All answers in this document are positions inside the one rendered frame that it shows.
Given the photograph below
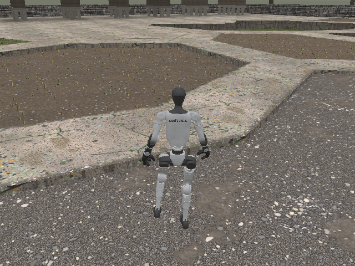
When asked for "left robot hand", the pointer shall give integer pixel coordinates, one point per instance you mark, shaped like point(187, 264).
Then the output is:
point(144, 158)

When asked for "right robot forearm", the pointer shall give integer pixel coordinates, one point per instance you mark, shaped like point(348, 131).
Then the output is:
point(204, 144)

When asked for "robot left shin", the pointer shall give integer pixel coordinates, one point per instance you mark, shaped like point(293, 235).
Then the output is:
point(159, 192)

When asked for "robot right upper arm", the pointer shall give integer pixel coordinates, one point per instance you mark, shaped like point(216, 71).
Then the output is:
point(198, 126)

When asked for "left robot forearm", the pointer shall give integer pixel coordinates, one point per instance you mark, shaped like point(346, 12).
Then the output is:
point(149, 146)

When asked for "robot left upper arm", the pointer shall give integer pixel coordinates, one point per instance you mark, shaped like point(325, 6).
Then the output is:
point(157, 125)

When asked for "right robot hand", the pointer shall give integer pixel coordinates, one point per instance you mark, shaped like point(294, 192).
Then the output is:
point(201, 152)

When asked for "robot right foot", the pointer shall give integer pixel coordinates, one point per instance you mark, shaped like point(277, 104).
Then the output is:
point(185, 224)

